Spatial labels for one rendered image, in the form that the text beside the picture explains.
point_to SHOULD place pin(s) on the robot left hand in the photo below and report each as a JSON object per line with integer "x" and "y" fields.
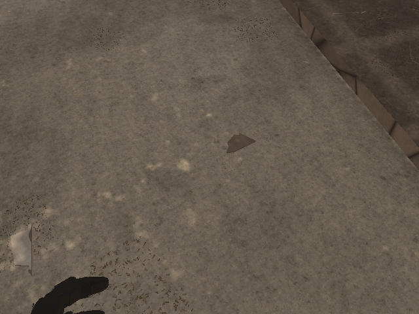
{"x": 67, "y": 293}

